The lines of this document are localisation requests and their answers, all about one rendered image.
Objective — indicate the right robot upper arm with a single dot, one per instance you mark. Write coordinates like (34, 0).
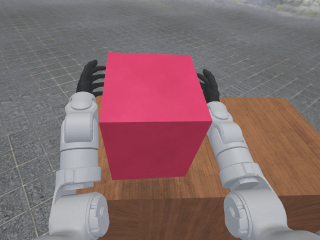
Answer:
(257, 214)

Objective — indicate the carton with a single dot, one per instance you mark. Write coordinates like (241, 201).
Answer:
(153, 117)

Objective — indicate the pedestal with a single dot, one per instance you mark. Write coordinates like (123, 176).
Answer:
(279, 139)

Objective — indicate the right robot forearm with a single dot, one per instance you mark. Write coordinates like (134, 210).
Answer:
(237, 168)

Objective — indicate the left robot forearm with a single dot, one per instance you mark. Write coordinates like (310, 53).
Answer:
(79, 145)

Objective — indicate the left robot upper arm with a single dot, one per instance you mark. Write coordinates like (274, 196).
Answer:
(82, 216)

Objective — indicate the robot left hand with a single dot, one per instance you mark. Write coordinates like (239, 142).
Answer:
(85, 83)

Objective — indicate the robot right hand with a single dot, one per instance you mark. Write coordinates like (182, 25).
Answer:
(209, 87)

